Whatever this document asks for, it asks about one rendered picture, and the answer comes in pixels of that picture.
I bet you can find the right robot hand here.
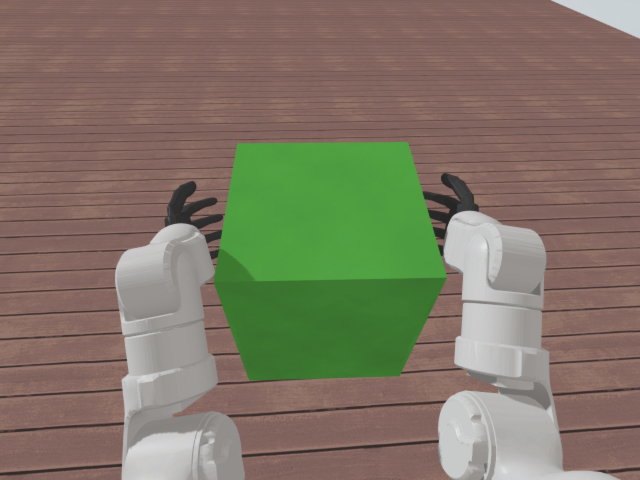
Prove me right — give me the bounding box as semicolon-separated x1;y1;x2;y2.
422;173;479;256

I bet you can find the left robot upper arm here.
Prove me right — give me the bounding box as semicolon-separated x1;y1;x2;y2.
123;411;245;480

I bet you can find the robot left forearm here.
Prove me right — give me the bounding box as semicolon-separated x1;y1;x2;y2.
115;223;218;480

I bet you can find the right robot upper arm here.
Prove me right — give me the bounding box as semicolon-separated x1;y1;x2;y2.
437;391;620;480

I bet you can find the robot right forearm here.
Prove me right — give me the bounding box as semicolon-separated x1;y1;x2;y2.
442;211;563;464

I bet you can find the left robot hand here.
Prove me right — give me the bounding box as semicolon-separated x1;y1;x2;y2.
165;181;223;260

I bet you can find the carton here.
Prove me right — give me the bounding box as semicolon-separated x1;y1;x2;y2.
214;142;447;381

